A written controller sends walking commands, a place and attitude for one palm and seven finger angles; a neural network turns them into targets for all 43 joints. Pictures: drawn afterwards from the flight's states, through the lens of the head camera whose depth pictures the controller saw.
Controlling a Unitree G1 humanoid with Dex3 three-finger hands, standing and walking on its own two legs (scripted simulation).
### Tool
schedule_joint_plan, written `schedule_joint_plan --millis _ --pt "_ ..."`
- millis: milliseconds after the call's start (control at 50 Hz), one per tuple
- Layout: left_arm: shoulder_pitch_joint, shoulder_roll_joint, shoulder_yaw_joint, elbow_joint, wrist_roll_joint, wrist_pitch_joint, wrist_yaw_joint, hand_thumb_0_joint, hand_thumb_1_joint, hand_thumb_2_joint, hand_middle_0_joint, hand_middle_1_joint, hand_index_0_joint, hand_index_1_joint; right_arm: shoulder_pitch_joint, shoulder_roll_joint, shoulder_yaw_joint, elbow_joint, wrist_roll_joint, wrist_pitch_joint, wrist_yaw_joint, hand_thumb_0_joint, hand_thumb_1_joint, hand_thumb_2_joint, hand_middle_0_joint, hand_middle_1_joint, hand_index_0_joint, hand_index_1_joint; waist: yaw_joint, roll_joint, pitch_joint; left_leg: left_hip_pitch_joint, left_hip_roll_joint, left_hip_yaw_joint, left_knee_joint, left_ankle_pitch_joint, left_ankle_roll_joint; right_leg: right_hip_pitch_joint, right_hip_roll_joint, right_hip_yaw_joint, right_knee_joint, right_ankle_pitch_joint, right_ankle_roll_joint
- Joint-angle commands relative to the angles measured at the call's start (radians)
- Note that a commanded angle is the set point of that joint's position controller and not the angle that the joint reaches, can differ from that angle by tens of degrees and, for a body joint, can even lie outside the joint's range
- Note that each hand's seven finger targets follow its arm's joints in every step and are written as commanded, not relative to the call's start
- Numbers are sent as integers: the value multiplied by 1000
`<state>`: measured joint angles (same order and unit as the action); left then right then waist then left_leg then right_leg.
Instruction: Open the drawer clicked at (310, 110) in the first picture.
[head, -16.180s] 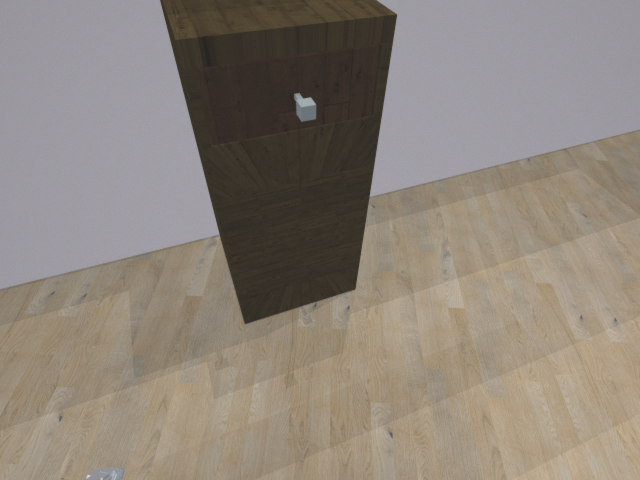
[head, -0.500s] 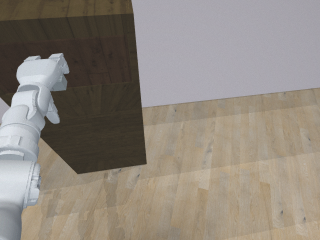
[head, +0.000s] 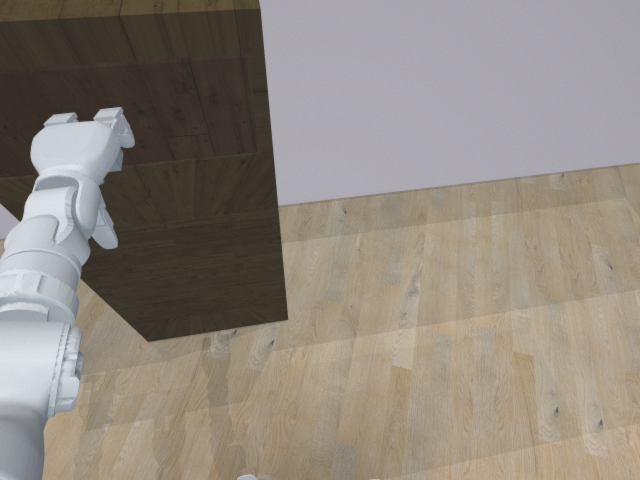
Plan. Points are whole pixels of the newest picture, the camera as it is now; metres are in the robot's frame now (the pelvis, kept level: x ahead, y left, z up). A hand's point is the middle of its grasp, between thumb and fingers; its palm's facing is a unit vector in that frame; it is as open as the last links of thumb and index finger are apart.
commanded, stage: lower the fingers behind the handle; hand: left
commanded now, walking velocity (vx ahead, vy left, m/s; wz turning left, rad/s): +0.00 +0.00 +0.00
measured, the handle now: (105, 143) +0.54 +0.25 +0.09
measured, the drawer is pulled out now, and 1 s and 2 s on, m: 0.00 0.00 0.07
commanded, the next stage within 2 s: close the thumb around the handle in 0.26 s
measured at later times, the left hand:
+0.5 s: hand (101, 177) +0.50 +0.26 +0.07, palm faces -0.05 -0.03 -1.00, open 13.4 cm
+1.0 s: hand (101, 180) +0.49 +0.26 +0.07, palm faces -0.03 -0.05 -1.00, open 6.7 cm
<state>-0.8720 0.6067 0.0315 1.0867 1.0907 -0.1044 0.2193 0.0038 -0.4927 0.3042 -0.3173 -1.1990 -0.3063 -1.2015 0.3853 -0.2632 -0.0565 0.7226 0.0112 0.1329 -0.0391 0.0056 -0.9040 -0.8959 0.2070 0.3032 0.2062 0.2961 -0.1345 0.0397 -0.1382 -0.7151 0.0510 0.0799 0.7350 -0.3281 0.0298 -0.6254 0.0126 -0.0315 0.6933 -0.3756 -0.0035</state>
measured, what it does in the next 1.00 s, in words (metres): stands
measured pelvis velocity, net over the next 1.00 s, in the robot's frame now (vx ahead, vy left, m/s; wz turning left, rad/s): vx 0.01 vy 0.00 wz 0.00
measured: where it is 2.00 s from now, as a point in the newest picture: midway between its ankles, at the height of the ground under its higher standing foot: outside the picture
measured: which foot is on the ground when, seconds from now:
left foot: down 0.00-1.00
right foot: down 0.00-1.00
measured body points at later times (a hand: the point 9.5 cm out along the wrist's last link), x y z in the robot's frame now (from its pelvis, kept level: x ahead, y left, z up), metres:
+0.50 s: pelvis +0.00 +0.00 +0.00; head +0.09 +0.01 +0.44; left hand +0.49 +0.26 +0.12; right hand -0.02 -0.28 -0.12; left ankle +0.01 +0.10 -0.71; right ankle -0.04 -0.12 -0.71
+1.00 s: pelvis +0.01 +0.00 +0.00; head +0.09 +0.00 +0.44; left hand +0.49 +0.26 +0.12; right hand +0.00 -0.28 -0.12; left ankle +0.01 +0.10 -0.71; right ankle -0.04 -0.12 -0.71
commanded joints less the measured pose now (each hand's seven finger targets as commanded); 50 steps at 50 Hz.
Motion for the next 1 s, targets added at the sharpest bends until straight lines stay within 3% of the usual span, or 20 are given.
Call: schedule_joint_plan --millis 0,100,140,160,220,260,300,340,380,400,540,560,600,660,700,740,800,840,920,980 --pt "-477 298 59 -163 -6 41 42 0 -500 300 -300 -1200 -300 -1200 132 -175 -55 -44 -4 -21 -12 0 -900 -900 200 300 200 300 -3 54 -381 354 -43 -57 -35 400 16 72 49 4 -73 347 -20" --pt "-470 352 88 -144 -6 47 26 0 -500 300 -300 -1200 -300 -1200 130 -178 -49 -46 -1 -20 -19 0 -900 -900 200 300 200 300 4 38 -389 331 -46 -50 -37 391 20 110 45 14 -78 372 -16" --pt "-460 322 60 -138 -3 46 17 0 -500 300 -300 -1200 -300 -1200 130 -174 -47 -52 2 -21 -19 0 -900 -900 200 300 200 300 3 72 -366 334 -46 -49 -40 394 16 86 46 8 -75 364 -18" --pt "-457 320 61 -129 -1 45 16 0 -500 300 -300 -1200 -300 -1200 133 -175 -48 -51 2 -21 -19 0 -900 -900 200 300 200 300 -2 48 -365 341 -43 -53 -38 394 17 76 47 6 -75 356 -17" --pt "-460 325 63 -134 0 34 13 0 -500 300 -300 -1200 -300 -1200 136 -175 -48 -55 2 -22 -20 0 -900 -900 200 300 200 300 1 67 -363 342 -43 -54 -37 394 15 68 47 6 -73 347 -18" --pt "-474 282 30 -137 -1 34 15 0 -500 300 -300 -1200 -300 -1200 137 -173 -49 -57 2 -25 -18 0 -900 -900 200 300 200 300 -10 60 -349 348 -41 -60 -38 372 15 39 49 2 -76 315 -18" --pt "-481 315 61 -149 -4 29 18 0 -500 300 -300 -1200 -300 -1200 143 -177 -52 -52 -2 -26 -19 0 -900 -900 200 300 200 300 -5 59 -378 361 -40 -59 -30 395 17 54 49 5 -72 334 -20" --pt "-476 290 44 -148 -4 31 18 0 -500 300 -300 -1200 -300 -1200 147 -173 -54 -52 -1 -26 -18 0 -900 -900 200 300 200 300 -6 62 -390 369 -40 -63 -29 402 14 46 50 2 -67 334 -18" --pt "-468 281 43 -153 -6 33 21 0 -388 348 -308 -1212 -308 -1212 146 -173 -54 -51 -2 -28 -15 0 -900 -900 200 300 200 300 1 80 -393 378 -40 -62 -29 405 14 42 51 2 -69 329 -20" --pt "-490 277 39 -158 -10 31 20 0 -332 372 -312 -1218 -312 -1218 149 -175 -54 -45 -5 -27 -15 0 -900 -900 200 300 200 300 -13 60 -389 377 -38 -61 -26 417 16 50 51 3 -72 348 -19" --pt "-437 326 80 -179 -8 25 19 0 60 540 -340 -1260 -340 -1260 139 -174 -54 -48 -3 -21 -14 0 -900 -900 200 300 200 300 16 81 -411 366 -43 -53 -26 450 15 93 50 7 -64 395 -20" --pt "-428 306 67 -174 -10 26 19 0 116 564 -344 -1266 -344 -1266 138 -172 -54 -51 -3 -20 -13 0 -900 -900 200 300 200 300 13 77 -396 366 -44 -51 -27 449 15 88 51 5 -67 393 -20" --pt "-411 342 100 -162 -11 26 19 0 228 612 -352 -1278 -352 -1278 134 -178 -53 -48 -3 -16 -15 0 -900 -900 200 300 200 300 16 32 -390 345 -42 -52 -27 451 18 113 50 8 -68 408 -18" --pt "-414 310 75 -197 -10 22 22 0 396 684 -364 -1296 -364 -1296 129 -174 -56 -54 -3 -18 -12 0 -900 -900 200 300 200 300 20 74 -401 372 -41 -51 -33 452 15 97 51 5 -68 394 -19" --pt "-393 353 114 -208 -14 18 23 0 508 732 -372 -1308 -372 -1308 125 -176 -56 -53 -6 -14 -12 0 -900 -900 200 300 200 300 33 72 -421 371 -43 -46 -28 485 16 133 49 11 -65 434 -20" --pt "-380 315 85 -207 -12 22 23 0 620 780 -380 -1320 -380 -1320 122 -171 -57 -57 -2 -13 -10 0 -900 -900 200 300 200 300 26 69 -397 365 -44 -47 -30 482 16 119 50 5 -65 430 -19" --pt "-386 337 103 -202 -14 26 27 0 788 852 -392 -1338 -392 -1338 117 -176 -56 -53 -4 -11 -11 0 -900 -900 200 300 200 300 27 52 -386 362 -42 -48 -36 469 16 125 49 6 -70 420 -19" --pt "-378 308 83 -220 -14 26 27 0 900 900 -400 -1350 -400 -1350 114 -172 -60 -59 -2 -12 -9 0 -900 -900 200 300 200 300 29 86 -398 392 -42 -49 -33 485 14 104 51 4 -69 413 -20" --pt "-396 284 62 -191 -18 35 24 0 900 900 -400 -1350 -400 -1350 114 -173 -59 -55 0 -12 -10 0 -900 -900 200 300 200 300 9 35 -370 375 -42 -48 -38 444 17 100 49 6 -80 396 -15" --pt "-420 316 72 -192 3 43 32 0 900 900 -400 -1350 -400 -1350 114 -174 -56 -52 1 -13 -12 0 -900 -900 200 300 200 300 14 67 -376 374 -44 -55 -41 438 15 89 49 2 -72 378 -21"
